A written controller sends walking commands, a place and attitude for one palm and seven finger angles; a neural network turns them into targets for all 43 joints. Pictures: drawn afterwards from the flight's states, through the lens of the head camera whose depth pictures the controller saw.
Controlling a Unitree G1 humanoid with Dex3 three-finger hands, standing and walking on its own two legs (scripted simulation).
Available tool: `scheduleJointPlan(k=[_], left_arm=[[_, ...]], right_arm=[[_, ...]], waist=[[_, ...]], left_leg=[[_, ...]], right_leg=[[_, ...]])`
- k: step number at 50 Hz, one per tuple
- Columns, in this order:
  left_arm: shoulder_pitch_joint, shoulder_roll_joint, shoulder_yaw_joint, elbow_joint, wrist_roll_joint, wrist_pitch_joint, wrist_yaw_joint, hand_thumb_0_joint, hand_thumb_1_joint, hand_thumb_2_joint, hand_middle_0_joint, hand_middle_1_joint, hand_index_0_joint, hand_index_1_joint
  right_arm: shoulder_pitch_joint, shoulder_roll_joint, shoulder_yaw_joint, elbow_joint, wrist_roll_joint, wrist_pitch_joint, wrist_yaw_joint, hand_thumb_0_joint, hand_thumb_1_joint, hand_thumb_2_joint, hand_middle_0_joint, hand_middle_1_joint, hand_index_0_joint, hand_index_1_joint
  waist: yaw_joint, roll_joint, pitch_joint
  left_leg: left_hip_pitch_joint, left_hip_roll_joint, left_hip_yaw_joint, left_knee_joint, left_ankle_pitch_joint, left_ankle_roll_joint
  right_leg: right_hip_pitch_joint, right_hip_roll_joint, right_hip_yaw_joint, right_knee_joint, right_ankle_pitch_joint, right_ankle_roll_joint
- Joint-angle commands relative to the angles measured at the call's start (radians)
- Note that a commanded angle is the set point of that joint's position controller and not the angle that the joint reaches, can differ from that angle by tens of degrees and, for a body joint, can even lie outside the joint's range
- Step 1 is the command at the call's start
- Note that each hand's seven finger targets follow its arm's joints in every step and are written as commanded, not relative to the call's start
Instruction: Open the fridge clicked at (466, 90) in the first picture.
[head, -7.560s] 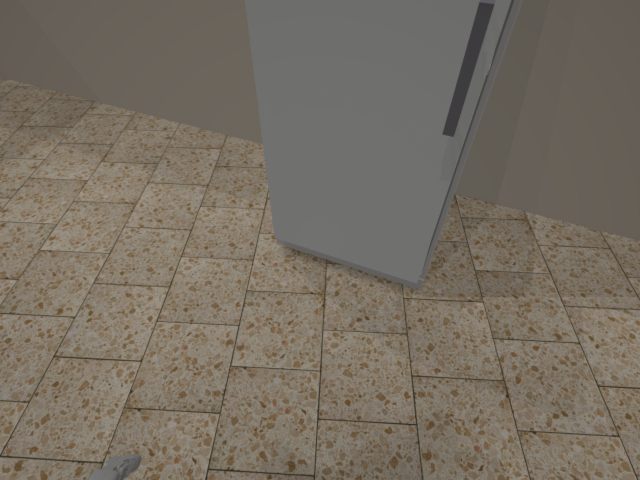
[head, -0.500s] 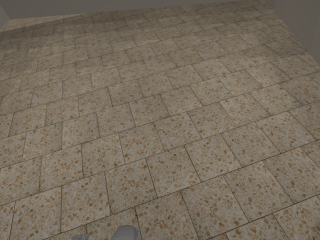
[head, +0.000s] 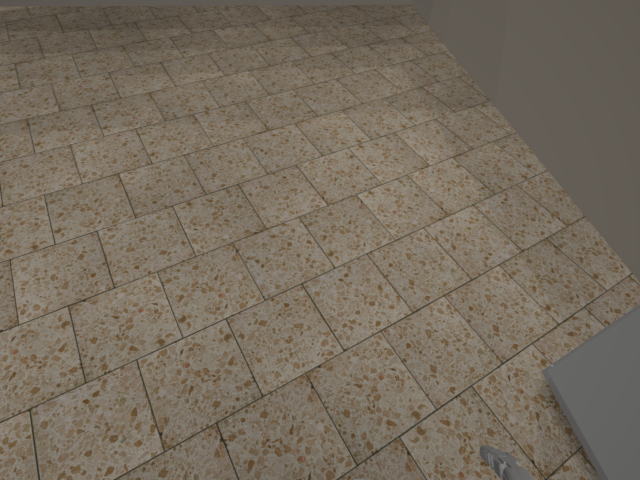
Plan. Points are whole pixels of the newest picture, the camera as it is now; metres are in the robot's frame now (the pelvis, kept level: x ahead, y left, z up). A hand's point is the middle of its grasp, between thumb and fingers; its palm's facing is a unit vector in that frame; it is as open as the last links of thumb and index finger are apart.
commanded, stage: turn to face it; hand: right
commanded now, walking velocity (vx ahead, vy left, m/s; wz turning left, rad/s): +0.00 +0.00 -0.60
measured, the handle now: out of the picture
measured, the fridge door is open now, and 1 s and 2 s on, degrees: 0 0 0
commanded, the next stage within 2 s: take the last steps up to it in 1.90 s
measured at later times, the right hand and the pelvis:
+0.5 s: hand out of the picture -0.07 -0.27 -0.19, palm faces +0.38 +0.89 -0.26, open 7.4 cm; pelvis +0.00 -0.05 -0.01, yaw -20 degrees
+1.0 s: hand out of the picture +0.04 -0.29 -0.13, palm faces +0.56 +0.78 -0.28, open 7.4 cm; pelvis +0.02 -0.03 -0.01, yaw -36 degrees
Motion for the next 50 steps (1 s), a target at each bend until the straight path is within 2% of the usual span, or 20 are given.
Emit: scheduleJointPlan(k=[1, 2, 4, 10, 15, 17, 19, 20, 21, 22, 24, 26, 29, 35, 41, 46, 47, 48, 49, 50], left_arm=[[0.015, 0.104, 0.035, -0.065, 0.011, -0.011, -0.008, 0.000, 0.900, 0.900, -0.200, -0.300, -0.200, -0.300], [0.020, 0.106, 0.035, -0.062, 0.008, -0.010, -0.014, 0.000, 0.900, 0.900, -0.200, -0.300, -0.200, -0.300], [-0.010, 0.096, 0.028, -0.068, 0.005, -0.007, -0.019, 0.000, 0.900, 0.900, -0.200, -0.300, -0.200, -0.300], [-0.158, 0.094, 0.012, -0.108, 0.003, -0.003, -0.021, 0.000, 0.900, 0.900, -0.200, -0.300, -0.200, -0.300], [-0.233, 0.075, -0.011, -0.133, -0.006, -0.017, -0.026, 0.000, 0.900, 0.900, -0.200, -0.300, -0.200, -0.300], [-0.218, 0.079, -0.013, -0.135, -0.009, -0.030, -0.024, 0.000, 0.900, 0.900, -0.200, -0.300, -0.200, -0.300], [-0.121, 0.120, -0.003, -0.117, -0.004, -0.043, -0.020, 0.000, 0.900, 0.900, -0.200, -0.300, -0.200, -0.300], [-0.040, 0.210, 0.018, -0.102, 0.003, -0.055, -0.017, 0.000, 0.900, 0.900, -0.200, -0.300, -0.200, -0.300], [0.030, 0.323, 0.048, -0.094, -0.005, -0.061, -0.009, 0.000, 0.900, 0.900, -0.200, -0.300, -0.200, -0.300], [0.085, 0.330, 0.045, -0.068, -0.017, -0.050, -0.004, 0.000, 0.900, 0.900, -0.200, -0.300, -0.200, -0.300], [0.002, 0.262, 0.032, -0.084, -0.005, -0.056, 0.019, 0.000, 0.900, 0.900, -0.200, -0.300, -0.200, -0.300], [-0.105, 0.208, 0.009, -0.114, -0.002, -0.058, 0.021, 0.000, 0.900, 0.900, -0.200, -0.300, -0.200, -0.300], [-0.126, 0.195, 0.004, -0.126, -0.003, -0.066, 0.017, 0.000, 0.900, 0.900, -0.200, -0.300, -0.200, -0.300], [-0.079, 0.193, 0.012, -0.120, -0.001, -0.063, 0.013, 0.000, 0.900, 0.900, -0.200, -0.300, -0.200, -0.300], [-0.017, 0.193, 0.024, -0.104, 0.007, -0.057, 0.017, 0.000, 0.900, 0.900, -0.200, -0.300, -0.200, -0.300], [-0.059, 0.191, 0.030, -0.113, 0.005, -0.049, 0.017, 0.000, 0.900, 0.900, -0.200, -0.300, -0.200, -0.300], [-0.066, 0.180, 0.030, -0.114, -0.001, -0.049, 0.015, 0.000, 0.900, 0.900, -0.200, -0.300, -0.200, -0.300], [-0.054, 0.149, 0.024, -0.115, -0.009, -0.052, 0.011, 0.000, 0.900, 0.900, -0.200, -0.300, -0.200, -0.300], [-0.023, 0.079, 0.015, -0.123, -0.019, -0.054, 0.006, 0.000, 0.900, 0.900, -0.200, -0.300, -0.200, -0.300], [-0.029, 0.100, 0.021, -0.140, -0.008, -0.048, 0.010, 0.000, 0.900, 0.900, -0.200, -0.300, -0.200, -0.300]], right_arm=[[-0.047, -0.168, -0.048, -0.087, -0.002, -0.033, -0.011, 0.000, -0.900, -0.900, 0.200, 0.300, 0.200, 0.300], [-0.052, -0.147, -0.039, -0.085, -0.002, -0.034, -0.009, 0.000, -0.900, -0.900, 0.200, 0.300, 0.200, 0.300], [0.006, -0.142, -0.037, -0.064, -0.006, -0.044, -0.004, 0.000, -0.900, -0.900, 0.200, 0.300, 0.200, 0.300], [0.150, -0.180, -0.049, -0.020, -0.019, -0.042, -0.004, 0.000, -0.900, -0.900, 0.200, 0.300, 0.200, 0.300], [0.188, -0.222, -0.062, -0.007, -0.027, -0.030, -0.001, 0.000, -0.900, -0.900, 0.200, 0.300, 0.200, 0.300], [0.180, -0.236, -0.070, -0.001, -0.028, -0.026, 0.001, 0.000, -0.900, -0.900, 0.200, 0.300, 0.200, 0.300], [0.171, -0.243, -0.073, -0.001, -0.016, -0.023, 0.005, 0.000, -0.900, -0.900, 0.200, 0.300, 0.200, 0.300], [0.178, -0.211, -0.069, -0.018, -0.007, -0.022, 0.009, 0.000, -0.900, -0.900, 0.200, 0.300, 0.200, 0.300], [0.163, -0.137, -0.046, -0.060, -0.002, -0.022, 0.018, 0.000, -0.900, -0.900, 0.200, 0.300, 0.200, 0.300], [0.102, -0.155, -0.040, -0.076, -0.011, -0.006, 0.007, 0.000, -0.900, -0.900, 0.200, 0.300, 0.200, 0.300], [0.055, -0.145, -0.048, -0.059, -0.010, -0.001, 0.004, 0.000, -0.900, -0.900, 0.200, 0.300, 0.200, 0.300], [0.070, -0.157, -0.054, -0.033, -0.010, -0.001, 0.013, 0.000, -0.900, -0.900, 0.200, 0.300, 0.200, 0.300], [0.102, -0.154, -0.056, -0.020, -0.012, 0.002, 0.020, 0.000, -0.900, -0.900, 0.200, 0.300, 0.200, 0.300], [0.034, -0.152, -0.054, -0.051, -0.012, 0.004, 0.014, 0.000, -0.900, -0.900, 0.200, 0.300, 0.200, 0.300], [-0.064, -0.130, -0.044, -0.099, -0.004, -0.008, 0.008, 0.000, -0.900, -0.900, 0.200, 0.300, 0.200, 0.300], [0.021, -0.128, -0.041, -0.091, 0.008, -0.021, 0.002, 0.000, -0.900, -0.900, 0.200, 0.300, 0.200, 0.300], [0.049, -0.140, -0.044, -0.083, 0.008, -0.030, 0.000, 0.000, -0.900, -0.900, 0.200, 0.300, 0.200, 0.300], [0.091, -0.170, -0.050, -0.072, 0.005, -0.041, -0.003, 0.000, -0.900, -0.900, 0.200, 0.300, 0.200, 0.300], [0.108, -0.258, -0.068, -0.070, -0.010, -0.048, -0.012, 0.000, -0.900, -0.900, 0.200, 0.300, 0.200, 0.300], [0.122, -0.289, -0.069, -0.076, -0.014, -0.042, -0.012, 0.000, -0.900, -0.900, 0.200, 0.300, 0.200, 0.300]], waist=[[0.002, 0.185, -0.005], [0.011, 0.176, 0.011], [-0.009, 0.208, 0.024], [-0.074, 0.242, 0.019], [-0.104, 0.284, -0.028], [-0.098, 0.290, -0.057], [-0.042, 0.228, -0.128], [0.003, 0.029, -0.210], [0.035, -0.268, -0.261], [0.052, -0.165, -0.269], [0.030, -0.158, -0.180], [-0.022, -0.127, -0.097], [-0.047, -0.084, -0.089], [-0.033, -0.064, -0.063], [-0.005, -0.086, -0.084], [-0.047, -0.105, -0.129], [-0.065, -0.071, -0.133], [-0.083, -0.007, -0.163], [-0.085, 0.271, -0.189], [-0.088, 0.301, -0.174]], left_leg=[[0.019, 0.338, -0.178, -0.249, 0.126, 0.091], [0.013, 0.306, -0.108, -0.221, 0.210, 0.074], [0.051, 0.289, -0.025, -0.188, 0.350, 0.067], [0.145, 0.336, 0.018, -0.139, 0.499, 0.091], [0.173, 0.352, 0.089, -0.060, 0.629, 0.087], [0.183, 0.361, 0.112, 0.003, 0.657, 0.071], [0.140, 0.338, 0.181, 0.180, 0.616, 0.010], [-0.055, 0.284, 0.213, 0.398, 0.376, -0.046], [-0.368, 0.138, 0.177, 0.613, -0.372, -0.121], [-0.365, 0.151, 0.072, 0.680, -0.394, -0.108], [-0.405, 0.161, 0.039, 0.734, -0.293, -0.116], [-0.357, 0.154, 0.024, 0.727, -0.174, -0.119], [-0.322, 0.134, 0.030, 0.697, -0.089, -0.129], [-0.337, 0.116, 0.006, 0.605, -0.059, -0.142], [-0.301, 0.071, -0.007, 0.424, -0.141, -0.131], [-0.060, 0.017, 0.007, 0.119, -0.057, -0.104], [0.044, 0.024, 0.010, -0.008, 0.042, -0.102], [0.212, 0.098, -0.046, -0.150, 0.159, -0.089], [0.381, 0.363, -0.270, -0.196, 0.244, -0.005], [0.271, 0.537, -0.397, -0.187, 0.367, 0.113]], right_leg=[[-0.165, -0.113, -0.081, 0.456, -0.032, 0.051], [-0.164, -0.131, -0.096, 0.479, 0.008, 0.057], [-0.184, -0.142, -0.127, 0.507, 0.042, 0.073], [-0.183, -0.175, -0.177, 0.372, -0.013, 0.087], [-0.044, -0.162, -0.261, 0.097, -0.045, 0.064], [0.036, -0.149, -0.285, -0.036, -0.027, 0.046], [0.220, -0.135, -0.285, -0.267, 0.169, 0.026], [0.459, -0.273, -0.128, -0.322, 0.434, -0.028], [0.624, -0.554, 0.235, -0.289, 0.992, -0.171], [0.596, -0.581, 0.171, -0.260, 1.085, -0.225], [0.500, -0.494, 0.127, -0.274, 0.972, -0.217], [0.373, -0.403, 0.043, -0.307, 0.852, -0.171], [0.324, -0.357, 0.022, -0.347, 0.737, -0.147], [0.299, -0.351, 0.140, -0.388, 0.550, -0.171], [0.340, -0.348, 0.252, -0.332, 0.659, -0.200], [0.241, -0.297, 0.288, -0.260, 0.707, -0.163], [0.177, -0.269, 0.275, -0.226, 0.644, -0.132], [0.072, -0.226, 0.234, -0.161, 0.471, -0.079], [-0.132, -0.101, 0.048, 0.025, 0.028, 0.006], [-0.178, -0.046, -0.064, 0.241, -0.243, 0.042]])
